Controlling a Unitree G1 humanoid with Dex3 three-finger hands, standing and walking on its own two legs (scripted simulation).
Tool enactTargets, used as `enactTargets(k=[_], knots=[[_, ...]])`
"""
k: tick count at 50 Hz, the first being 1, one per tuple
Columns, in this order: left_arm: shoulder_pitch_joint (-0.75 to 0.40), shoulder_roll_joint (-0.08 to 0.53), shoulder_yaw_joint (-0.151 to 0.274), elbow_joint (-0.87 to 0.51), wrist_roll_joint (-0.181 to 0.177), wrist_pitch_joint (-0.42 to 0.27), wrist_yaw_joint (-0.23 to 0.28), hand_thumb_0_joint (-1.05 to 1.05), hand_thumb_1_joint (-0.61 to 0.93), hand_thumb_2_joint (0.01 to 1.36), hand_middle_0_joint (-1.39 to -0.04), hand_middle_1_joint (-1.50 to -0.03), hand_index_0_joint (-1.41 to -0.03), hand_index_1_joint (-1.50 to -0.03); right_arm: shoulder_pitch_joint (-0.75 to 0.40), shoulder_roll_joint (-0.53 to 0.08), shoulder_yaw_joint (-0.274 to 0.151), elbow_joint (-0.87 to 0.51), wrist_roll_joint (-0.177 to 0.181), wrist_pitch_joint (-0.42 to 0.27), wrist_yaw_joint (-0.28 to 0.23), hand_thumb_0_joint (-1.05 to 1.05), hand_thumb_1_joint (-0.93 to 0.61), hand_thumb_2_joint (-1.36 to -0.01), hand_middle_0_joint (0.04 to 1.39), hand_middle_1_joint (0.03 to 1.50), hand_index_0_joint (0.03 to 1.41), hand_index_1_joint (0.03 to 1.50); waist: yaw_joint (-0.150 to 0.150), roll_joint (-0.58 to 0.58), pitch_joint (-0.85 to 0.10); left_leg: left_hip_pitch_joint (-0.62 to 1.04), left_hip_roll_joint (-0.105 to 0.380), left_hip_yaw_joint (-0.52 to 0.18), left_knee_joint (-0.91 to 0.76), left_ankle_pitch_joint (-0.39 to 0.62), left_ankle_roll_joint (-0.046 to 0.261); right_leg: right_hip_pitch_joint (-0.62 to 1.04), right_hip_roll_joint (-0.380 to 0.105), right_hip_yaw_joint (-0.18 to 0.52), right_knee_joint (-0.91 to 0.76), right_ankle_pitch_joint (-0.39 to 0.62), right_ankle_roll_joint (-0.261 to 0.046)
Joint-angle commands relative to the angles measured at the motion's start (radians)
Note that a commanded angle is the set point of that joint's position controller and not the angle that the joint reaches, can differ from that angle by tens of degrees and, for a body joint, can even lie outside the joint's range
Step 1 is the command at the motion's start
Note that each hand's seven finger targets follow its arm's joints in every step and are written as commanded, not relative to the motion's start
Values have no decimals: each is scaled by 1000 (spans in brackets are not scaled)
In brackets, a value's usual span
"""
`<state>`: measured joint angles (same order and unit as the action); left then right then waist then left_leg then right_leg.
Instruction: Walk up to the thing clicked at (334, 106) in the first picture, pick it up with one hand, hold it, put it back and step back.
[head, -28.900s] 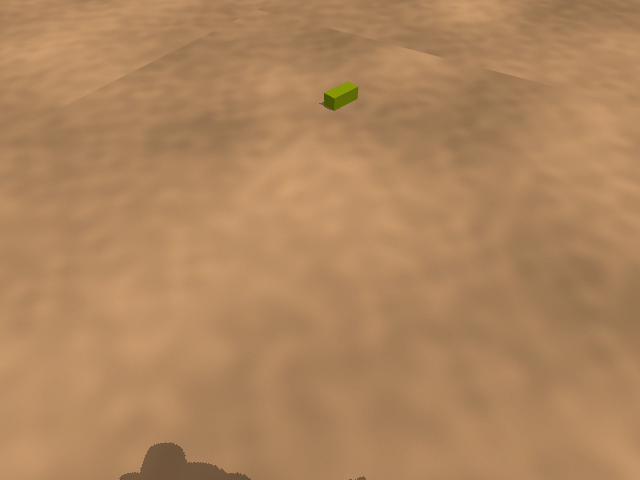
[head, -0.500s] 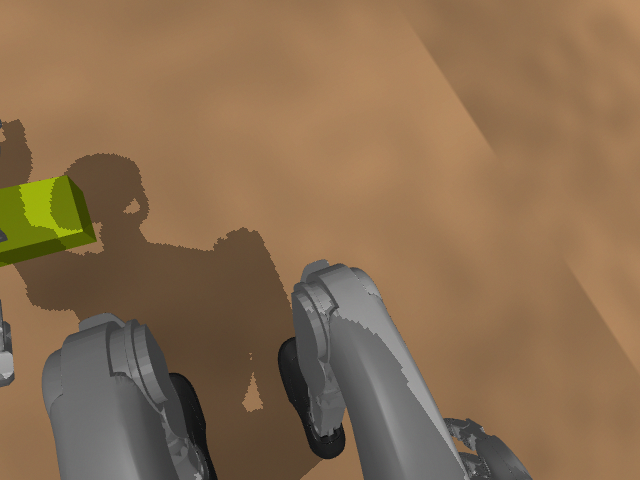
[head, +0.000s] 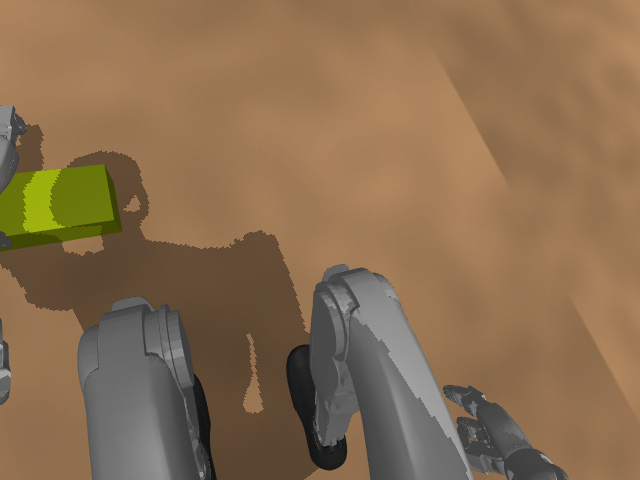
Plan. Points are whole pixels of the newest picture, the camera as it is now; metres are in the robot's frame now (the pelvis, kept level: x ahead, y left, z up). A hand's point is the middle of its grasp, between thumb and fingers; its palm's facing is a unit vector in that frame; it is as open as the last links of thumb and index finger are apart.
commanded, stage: rest palm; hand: left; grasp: from above
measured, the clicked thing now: (40, 209) +0.47 +0.32 -0.29
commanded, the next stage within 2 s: close in 0.96 s
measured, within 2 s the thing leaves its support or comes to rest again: neither
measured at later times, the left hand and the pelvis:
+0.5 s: hand (34, 201) +0.47 +0.31 -0.24, palm faces -0.41 -0.09 -0.91, open 14.3 cm; pelvis +0.00 -0.01 -0.03, yaw -2 degrees
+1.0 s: hand (30, 211) +0.46 +0.32 -0.25, palm faces -0.43 -0.11 -0.90, open 14.2 cm; pelvis +0.00 +0.00 -0.03, yaw -4 degrees
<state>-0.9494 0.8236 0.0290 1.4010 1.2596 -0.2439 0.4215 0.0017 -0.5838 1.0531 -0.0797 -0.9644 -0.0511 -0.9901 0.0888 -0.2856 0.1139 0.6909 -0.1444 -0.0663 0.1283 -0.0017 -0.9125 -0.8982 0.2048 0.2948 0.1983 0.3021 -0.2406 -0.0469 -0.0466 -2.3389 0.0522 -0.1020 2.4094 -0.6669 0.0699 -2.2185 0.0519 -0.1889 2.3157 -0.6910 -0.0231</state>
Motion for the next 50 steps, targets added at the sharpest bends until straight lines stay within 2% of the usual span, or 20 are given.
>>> enactTargets(k=[1,3,4,7,12,14,16,17,18,19,22,23,25,26,28,29,31,36,40,50], knots=[[-272,130,-17,56,-8,52,15,0,-585,1037,-60,-972,-40,-992,241,-270,-57,20,3,-6,1,0,-895,-900,200,300,200,300,-53,322,-471,532,-20,-49,-270,143,-44,143,33,-32,-195,218,-22],[-294,167,-4,52,-21,53,-4,0,-571,1018,-61,-991,-48,-1003,244,-276,-47,0,2,-18,6,0,-896,-900,199,300,199,300,-58,293,-483,524,-24,-43,-251,139,-37,175,30,-22,-198,217,-16],[-324,263,71,29,-20,43,1,0,-579,1024,-61,-988,-46,-1004,255,-291,-53,1,-2,-21,4,0,-898,-900,199,300,199,300,-70,291,-496,514,-23,-44,-243,136,-35,199,30,-22,-196,217,-14],[-348,268,72,51,-9,7,8,0,-601,1041,-65,-985,-41,-1009,244,-274,-24,-18,-12,-29,8,0,-903,-903,199,300,199,300,-86,277,-512,476,-27,-18,-198,147,-27,264,36,-11,-202,230,-7],[-348,422,151,24,20,-58,60,0,-568,1002,-56,-1006,-47,-1014,239,-277,10,-24,-37,-38,8,0,-902,-903,199,300,199,300,-65,360,-581,490,-23,9,-159,161,-30,347,42,13,-207,241,-5],[-358,446,162,22,36,-73,83,0,-564,1000,-55,-996,-46,-1005,240,-294,9,-24,-48,-43,9,0,-899,-902,199,300,199,300,-73,403,-575,511,-18,3,-153,150,-36,318,42,5,-190,226,-11],[-372,408,126,15,34,-78,102,0,-559,998,-55,-986,-45,-995,223,-293,22,-40,-60,-59,16,0,-896,-901,199,300,199,300,-91,429,-575,517,-16,1,-134,150,-36,308,41,2,-183,229,-10],[-346,476,177,11,35,-79,121,0,-556,998,-56,-982,-46,-990,246,-307,23,-27,-67,-59,16,0,-895,-900,199,300,199,300,-85,413,-599,512,-10,-3,-128,175,-34,356,49,0,-192,260,-5],[-332,494,191,-11,37,-79,135,0,-561,1008,-56,-965,-41,-978,247,-310,23,-31,-67,-62,16,0,-892,-900,200,300,199,300,-67,418,-610,503,-12,-1,-125,170,-33,357,46,3,-191,250,-6],[-315,463,164,5,31,-73,138,0,-562,1010,-57,-958,-42,-972,245,-306,29,-41,-67,-68,20,0,-892,-899,200,300,199,300,-71,419,-593,495,-10,-4,-123,171,-33,352,46,3,-186,249,-7],[-280,453,166,63,14,-56,151,0,-573,1026,-57,-938,-34,-959,245,-314,32,-27,-75,-82,32,0,-892,-899,200,300,200,300,-79,389,-573,472,-2,-15,-106,178,-30,349,55,-13,-182,263,-3],[-277,432,137,93,17,-44,146,0,-557,1007,-57,-956,-42,-969,253,-312,37,-27,-77,-88,38,0,-892,-899,200,300,200,300,-92,382,-546,452,-3,-17,-104,170,-29,346,56,-10,-176,263,-4],[-257,438,145,113,8,-31,141,0,-572,1017,-57,-946,-37,-964,255,-319,34,-18,-73,-98,44,0,-895,-900,200,300,199,300,-90,385,-533,455,-4,-22,-112,189,-32,347,58,-28,-173,280,-2],[-236,481,188,108,-10,-27,145,0,-575,1032,-61,-941,-37,-963,259,-331,30,-13,-71,-98,44,0,-894,-900,200,300,200,300,-71,371,-537,454,1,-29,-113,196,-33,359,61,-39,-179,285,0],[-227,440,157,139,-9,-18,132,0,-572,1033,-63,-950,-40,-971,248,-325,32,-21,-67,-103,48,0,-897,-901,200,300,200,300,-82,381,-504,467,1,-36,-121,188,-36,318,61,-49,-165,272,-5],[-221,477,179,135,0,-19,132,0,-562,1022,-62,-961,-44,-976,254,-331,31,-8,-72,-101,49,0,-896,-900,200,300,200,300,-86,389,-507,466,4,-39,-125,186,-37,335,65,-49,-166,275,-6],[-236,476,187,121,-8,-21,128,0,-558,1020,-62,-960,-45,-976,252,-327,36,-10,-71,-101,51,0,-894,-900,200,300,200,300,-85,380,-500,451,5,-42,-122,181,-36,340,66,-54,-167,275,-4],[-281,437,149,104,11,-47,121,0,-562,1030,-64,-964,-43,-984,246,-323,45,-10,-74,-107,60,0,-895,-901,199,300,199,300,-130,407,-467,500,11,-63,-118,200,-45,298,64,-70,-145,282,-4],[-308,410,114,113,27,-65,130,0,-560,1066,-74,-985,-49,-1010,233,-327,52,-6,-78,-112,67,0,-896,-903,199,300,199,300,-142,440,-443,536,17,-82,-129,188,-57,260,62,-85,-130,265,-6],[-305,423,101,163,63,-56,198,0,-560,1074,-73,-989,-45,-1016,194,-347,65,-28,-86,-133,82,0,-896,-904,199,300,199,300,-133,470,-415,515,19,-97,-149,150,-65,223,67,-95,-119,248,-11]])
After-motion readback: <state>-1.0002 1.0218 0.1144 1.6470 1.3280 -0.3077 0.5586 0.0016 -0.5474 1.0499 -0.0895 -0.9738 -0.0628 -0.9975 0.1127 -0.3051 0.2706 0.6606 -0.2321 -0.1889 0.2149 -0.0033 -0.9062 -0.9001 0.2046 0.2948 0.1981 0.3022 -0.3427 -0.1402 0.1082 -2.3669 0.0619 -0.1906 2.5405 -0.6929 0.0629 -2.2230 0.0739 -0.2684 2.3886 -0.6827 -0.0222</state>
